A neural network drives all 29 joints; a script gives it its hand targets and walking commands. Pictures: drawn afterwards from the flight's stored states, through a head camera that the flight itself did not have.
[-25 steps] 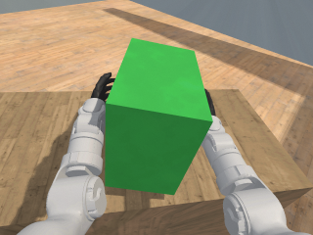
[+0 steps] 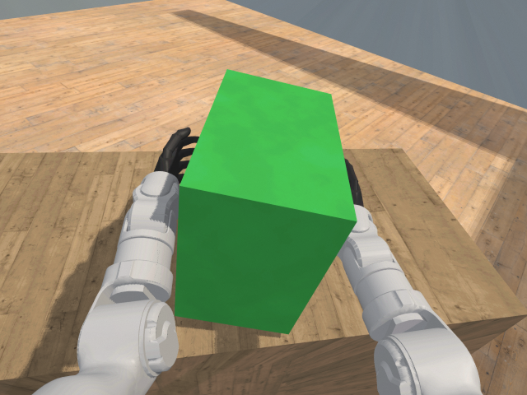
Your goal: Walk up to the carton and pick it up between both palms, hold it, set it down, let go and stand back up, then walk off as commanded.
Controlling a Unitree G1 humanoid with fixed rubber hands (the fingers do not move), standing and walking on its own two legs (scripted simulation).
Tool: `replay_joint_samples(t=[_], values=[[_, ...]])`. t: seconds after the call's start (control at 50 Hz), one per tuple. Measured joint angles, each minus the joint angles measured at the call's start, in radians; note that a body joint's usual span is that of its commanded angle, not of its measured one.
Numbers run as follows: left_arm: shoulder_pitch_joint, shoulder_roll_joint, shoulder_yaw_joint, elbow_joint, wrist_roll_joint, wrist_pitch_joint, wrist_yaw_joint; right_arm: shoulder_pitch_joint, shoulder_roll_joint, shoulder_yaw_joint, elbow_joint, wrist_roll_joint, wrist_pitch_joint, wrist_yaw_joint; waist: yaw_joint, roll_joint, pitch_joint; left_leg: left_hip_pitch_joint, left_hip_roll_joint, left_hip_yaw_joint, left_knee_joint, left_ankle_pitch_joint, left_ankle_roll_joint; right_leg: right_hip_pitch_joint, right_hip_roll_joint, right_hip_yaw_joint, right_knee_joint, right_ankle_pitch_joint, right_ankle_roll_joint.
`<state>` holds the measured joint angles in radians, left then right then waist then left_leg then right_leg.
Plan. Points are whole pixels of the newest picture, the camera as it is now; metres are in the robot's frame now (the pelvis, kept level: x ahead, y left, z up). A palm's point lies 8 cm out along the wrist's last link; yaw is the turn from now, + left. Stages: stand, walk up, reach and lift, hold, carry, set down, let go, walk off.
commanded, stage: set down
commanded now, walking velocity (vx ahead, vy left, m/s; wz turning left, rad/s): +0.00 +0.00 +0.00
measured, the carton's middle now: (257, 198) +0.43 +0.00 +0.10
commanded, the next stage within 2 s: none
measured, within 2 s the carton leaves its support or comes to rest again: rests again in 0.74 s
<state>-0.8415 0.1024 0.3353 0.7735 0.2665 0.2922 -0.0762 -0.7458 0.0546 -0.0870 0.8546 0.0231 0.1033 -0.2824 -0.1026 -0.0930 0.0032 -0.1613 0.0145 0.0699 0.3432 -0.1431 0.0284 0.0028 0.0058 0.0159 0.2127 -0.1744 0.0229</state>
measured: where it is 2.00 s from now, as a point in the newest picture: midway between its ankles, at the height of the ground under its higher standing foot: outside the picture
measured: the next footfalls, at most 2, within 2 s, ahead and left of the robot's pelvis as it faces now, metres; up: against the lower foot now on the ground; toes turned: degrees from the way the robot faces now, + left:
none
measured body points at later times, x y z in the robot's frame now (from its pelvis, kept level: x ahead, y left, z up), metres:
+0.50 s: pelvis +0.00 +0.00 +0.00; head +0.00 +0.05 +0.45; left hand +0.44 +0.14 +0.13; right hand +0.39 -0.14 +0.12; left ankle +0.03 +0.09 -0.75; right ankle -0.04 -0.14 -0.75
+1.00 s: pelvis +0.00 +0.00 +0.00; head +0.01 +0.05 +0.45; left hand +0.44 +0.16 +0.11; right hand +0.39 -0.13 +0.11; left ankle +0.03 +0.09 -0.75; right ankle -0.04 -0.13 -0.75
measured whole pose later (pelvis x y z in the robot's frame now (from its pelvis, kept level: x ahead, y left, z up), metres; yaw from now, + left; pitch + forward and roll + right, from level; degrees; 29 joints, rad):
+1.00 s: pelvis +0.00 +0.00 +0.00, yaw +0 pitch -2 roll -1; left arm -0.81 0.10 0.39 0.85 0.27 0.14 -0.13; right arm -0.70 0.13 -0.23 0.89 -0.14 -0.12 -0.26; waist -0.07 -0.09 0.03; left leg -0.17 0.01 0.07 0.34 -0.14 0.03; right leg -0.01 0.01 0.02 0.21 -0.17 0.02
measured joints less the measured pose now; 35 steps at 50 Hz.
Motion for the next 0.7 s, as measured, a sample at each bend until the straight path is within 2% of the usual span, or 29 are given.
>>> replay_joint_samples(t=[0.24, 0.7], values=[[0.018, 0.000, 0.007, 0.022, 0.000, -0.045, -0.012, 0.025, 0.012, -0.004, 0.000, -0.025, -0.029, -0.007, 0.001, 0.000, 0.000, -0.005, 0.000, 0.000, 0.000, 0.000, 0.001, -0.005, 0.000, 0.000, 0.000, 0.000, 0.000], [0.028, 0.000, 0.036, 0.044, 0.000, -0.106, -0.040, 0.048, 0.053, -0.072, 0.005, -0.100, -0.106, -0.002, 0.006, 0.000, 0.004, -0.009, 0.000, 0.000, 0.000, 0.000, 0.000, -0.009, 0.000, 0.000, -0.001, 0.000, 0.000]])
